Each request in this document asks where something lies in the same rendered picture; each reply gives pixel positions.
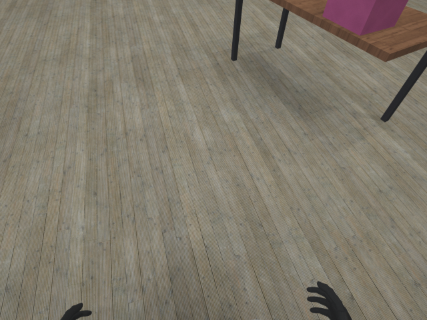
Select carton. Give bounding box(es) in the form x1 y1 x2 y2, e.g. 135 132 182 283
322 0 408 36

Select table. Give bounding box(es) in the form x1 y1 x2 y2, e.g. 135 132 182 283
231 0 427 122

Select left robot hand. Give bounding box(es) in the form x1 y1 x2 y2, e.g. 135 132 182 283
61 303 92 320

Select right robot hand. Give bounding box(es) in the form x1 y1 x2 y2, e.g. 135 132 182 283
307 281 352 320

